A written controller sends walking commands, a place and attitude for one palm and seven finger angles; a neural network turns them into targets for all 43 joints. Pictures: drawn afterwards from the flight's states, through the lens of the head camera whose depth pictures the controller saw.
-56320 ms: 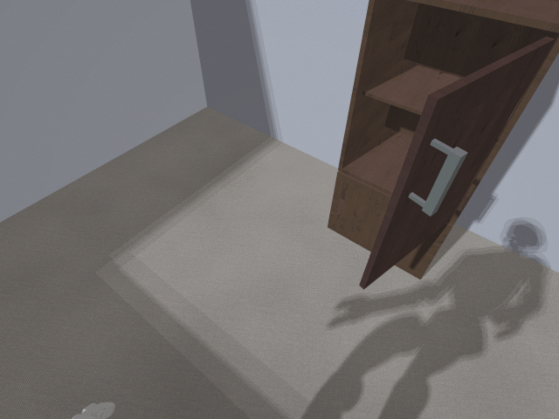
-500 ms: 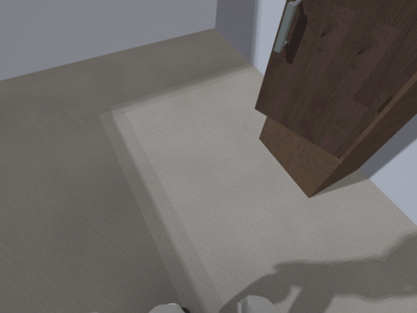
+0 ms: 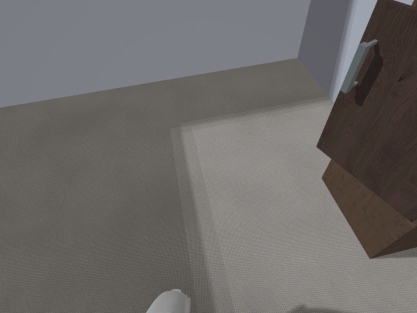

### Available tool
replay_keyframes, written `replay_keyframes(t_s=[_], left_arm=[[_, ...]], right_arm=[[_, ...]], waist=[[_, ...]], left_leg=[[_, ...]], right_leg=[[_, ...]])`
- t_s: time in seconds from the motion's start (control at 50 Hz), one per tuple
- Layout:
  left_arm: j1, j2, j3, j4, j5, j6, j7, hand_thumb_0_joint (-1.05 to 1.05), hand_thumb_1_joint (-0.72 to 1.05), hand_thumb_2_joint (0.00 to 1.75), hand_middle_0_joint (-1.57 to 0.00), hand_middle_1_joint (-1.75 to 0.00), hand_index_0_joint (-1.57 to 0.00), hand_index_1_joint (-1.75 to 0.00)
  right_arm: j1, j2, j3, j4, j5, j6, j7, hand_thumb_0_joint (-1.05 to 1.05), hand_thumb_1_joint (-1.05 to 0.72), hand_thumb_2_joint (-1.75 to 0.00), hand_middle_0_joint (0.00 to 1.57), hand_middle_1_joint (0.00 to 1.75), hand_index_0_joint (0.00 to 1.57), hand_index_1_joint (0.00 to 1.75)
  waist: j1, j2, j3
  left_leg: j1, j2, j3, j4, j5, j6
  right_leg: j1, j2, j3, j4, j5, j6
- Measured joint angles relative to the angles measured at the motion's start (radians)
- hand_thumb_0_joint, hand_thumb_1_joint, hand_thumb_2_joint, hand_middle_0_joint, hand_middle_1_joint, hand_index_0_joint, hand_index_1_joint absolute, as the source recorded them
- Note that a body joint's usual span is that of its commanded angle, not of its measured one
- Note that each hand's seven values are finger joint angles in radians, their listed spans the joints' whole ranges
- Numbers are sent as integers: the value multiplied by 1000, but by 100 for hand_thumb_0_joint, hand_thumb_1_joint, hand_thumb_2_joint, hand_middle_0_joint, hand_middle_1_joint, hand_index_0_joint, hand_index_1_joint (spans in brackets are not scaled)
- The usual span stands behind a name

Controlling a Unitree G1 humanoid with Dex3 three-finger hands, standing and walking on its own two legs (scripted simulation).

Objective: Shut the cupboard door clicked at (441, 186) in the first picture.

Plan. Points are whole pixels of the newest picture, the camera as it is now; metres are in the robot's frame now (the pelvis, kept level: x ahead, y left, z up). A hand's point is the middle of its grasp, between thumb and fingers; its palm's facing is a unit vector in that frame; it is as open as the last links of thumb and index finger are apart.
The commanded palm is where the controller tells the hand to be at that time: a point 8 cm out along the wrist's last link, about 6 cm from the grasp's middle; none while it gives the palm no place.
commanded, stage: walk to a spot facing it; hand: left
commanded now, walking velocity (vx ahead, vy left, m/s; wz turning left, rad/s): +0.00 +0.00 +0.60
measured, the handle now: (358, 67) +0.77 -0.44 +0.03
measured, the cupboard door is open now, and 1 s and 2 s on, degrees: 21 21 21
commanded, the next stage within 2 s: turn to face it in 0.98 s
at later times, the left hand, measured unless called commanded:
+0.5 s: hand out of the picture +0.11 +0.25 -0.18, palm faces +0.33 -0.91 -0.26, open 7.4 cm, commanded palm none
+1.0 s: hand out of the picture +0.12 +0.21 -0.18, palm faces +0.59 -0.77 -0.23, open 7.4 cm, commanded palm none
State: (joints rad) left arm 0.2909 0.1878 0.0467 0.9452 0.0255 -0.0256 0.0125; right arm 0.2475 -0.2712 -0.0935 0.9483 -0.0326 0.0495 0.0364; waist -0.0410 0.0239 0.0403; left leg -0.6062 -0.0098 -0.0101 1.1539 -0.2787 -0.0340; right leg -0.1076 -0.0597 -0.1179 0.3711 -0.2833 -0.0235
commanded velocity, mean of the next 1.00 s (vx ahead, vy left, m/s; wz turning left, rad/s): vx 0.03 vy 0.00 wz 0.60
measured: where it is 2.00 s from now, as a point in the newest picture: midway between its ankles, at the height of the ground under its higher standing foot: outside the picture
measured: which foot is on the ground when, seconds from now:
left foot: up 0.00-0.26, down 0.28-0.66, up 0.68-1.00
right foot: down 0.00-0.26, up 0.28-0.64, down 0.66-1.00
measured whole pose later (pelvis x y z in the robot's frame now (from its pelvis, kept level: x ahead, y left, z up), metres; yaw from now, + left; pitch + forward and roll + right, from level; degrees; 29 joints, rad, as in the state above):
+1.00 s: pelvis +0.18 +0.02 -0.02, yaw +38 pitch +0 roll +1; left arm 0.24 0.20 0.05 0.86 0.04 0.01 0.02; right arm 0.20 -0.24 -0.07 0.92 -0.01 0.07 0.04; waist -0.01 -0.03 0.11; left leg -0.38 0.03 0.07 0.77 -0.42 -0.04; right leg -0.22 -0.17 -0.25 0.56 -0.32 0.03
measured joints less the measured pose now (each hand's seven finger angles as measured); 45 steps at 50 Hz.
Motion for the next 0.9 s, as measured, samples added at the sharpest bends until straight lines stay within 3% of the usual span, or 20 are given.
replay_keyframes(t_s=[0.06, 0.14, 0.22, 0.26, 0.28, 0.32, 0.36, 0.4, 0.52, 0.64, 0.68, 0.72, 0.76, 0.8, 0.9], left_arm=[[26, -18, -8, 10, 1, -12, 5, 1, 91, 90, -20, -30, -20, -30], [62, -32, -14, 15, 5, -10, 10, 1, 91, 90, -20, -30, -20, -30], [96, -25, -11, 21, 8, 1, 10, 1, 91, 90, -20, -30, -20, -30], [117, -16, -6, 25, 5, 9, 7, 1, 91, 90, -20, -30, -20, -30], [131, -14, -3, 27, 0, 15, 4, 1, 91, 90, -20, -30, -20, -30], [105, 10, 0, 31, -9, 41, 5, 1, 91, 90, -20, -30, -20, -30], [68, 29, 12, 18, -7, 60, 12, 1, 91, 90, -20, -30, -20, -30], [21, 39, 22, 1, -2, 66, 11, 1, 91, 90, -20, -30, -20, -30], [-97, 45, 27, -74, 6, 58, -10, 1, 91, 90, -19, -30, -20, -30], [-151, 47, 18, -124, 5, 42, -13, 1, 91, 90, -19, -30, -20, -30], [-148, 44, 12, -134, 8, 22, -9, 1, 91, 90, -20, -30, -20, -30], [-147, 26, -1, -133, 11, 16, -4, 1, 91, 90, -20, -30, -20, -30], [-131, 9, -9, -129, 10, 18, 2, 1, 91, 90, -20, -30, -20, -30], [-111, -2, -13, -120, 9, 25, 6, 1, 91, 90, -20, -30, -20, -30], [-78, -7, -14, -95, 9, 28, 8, 1, 91, 90, -20, -30, -20, -30]], right_arm=[[-30, -1, 6, -8, 4, 7, 2, 1, -91, -90, 20, 30, 19, 30], [-80, 9, 22, -10, 5, 21, 4, 1, -91, -90, 20, 30, 19, 30], [-141, 26, 41, -29, 4, 16, 7, 1, -91, -90, 20, 30, 19, 30], [-159, 28, 48, -51, 3, -1, 8, 1, -91, -90, 20, 30, 19, 30], [-161, 22, 50, -66, 0, -15, 8, 1, -91, -90, 20, 30, 19, 30], [-173, 29, 50, -80, 8, -36, -2, 1, -91, -90, 20, 30, 19, 30], [-170, 37, 58, -86, 11, -42, -13, 1, -91, -90, 20, 30, 19, 30], [-156, 41, 60, -87, 9, -42, -25, 1, -90, -90, 20, 30, 20, 30], [-104, 45, 61, -63, 1, -30, -28, 1, -90, -90, 21, 30, 20, 30], [-43, 47, 45, -44, 3, -7, -24, 1, -90, -90, 21, 30, 20, 30], [-25, 42, 33, -37, 12, -2, -23, 1, -90, -90, 21, 30, 20, 30], [-21, 27, 17, -28, 13, 7, -24, 1, -90, -90, 21, 30, 20, 30], [-16, 15, 7, -20, 10, 15, -20, 1, -90, -90, 21, 30, 20, 30], [-15, 9, 3, -17, 9, 20, -13, 1, -90, -90, 20, 30, 20, 30], [-19, 19, 12, -21, 12, 25, -2, 1, -91, -90, 20, 30, 19, 30]], waist=[[4, -3, 32], [27, -10, 65], [59, -34, 93], [64, -45, 100], [65, -32, 91], [63, -49, 102], [72, -64, 105], [69, -61, 96], [42, -26, 57], [9, -3, 30], [9, -1, 24], [2, 16, 34], [1, 18, 35], [-3, 12, 31], [-5, -23, 40]], left_leg=[[-14, 32, 17, -35, 13, -8], [13, 49, 58, -172, 11, -4], [92, 28, 119, -376, -10, 19], [166, 1, 143, -503, 43, 41], [199, 2, 138, -548, 115, 83], [183, -16, 124, -480, 54, 122], [205, -27, 112, -478, 10, 116], [232, -33, 89, -516, 17, 98], [291, -36, 10, -612, 53, 88], [294, -34, -65, -585, 19, 48], [263, -43, -80, -500, -58, 33], [195, -52, -69, -284, -191, 24], [134, -48, -35, -80, -198, 15], [101, -26, -6, 25, -159, 2], [130, 26, 33, -93, -145, -22]], right_leg=[[41, -16, -52, -12, -21, 6], [79, -30, -120, 11, -74, 17], [88, -55, -172, 91, -154, 36], [65, -80, -189, 211, -208, 49], [21, -87, -185, 328, -225, 56], [-109, -86, -72, 628, -287, 67], [-214, -68, 17, 793, -283, 75], [-293, -63, 58, 824, -232, 84], [-381, -55, 108, 606, -134, 96], [-284, 4, 90, 295, -46, 99], [-244, 11, 79, 211, 39, 68], [-232, 0, 46, 234, 28, 34], [-203, -18, 21, 214, 14, 24], [-174, -33, 0, 178, 17, 26], [-122, -70, -69, 129, 16, 34]])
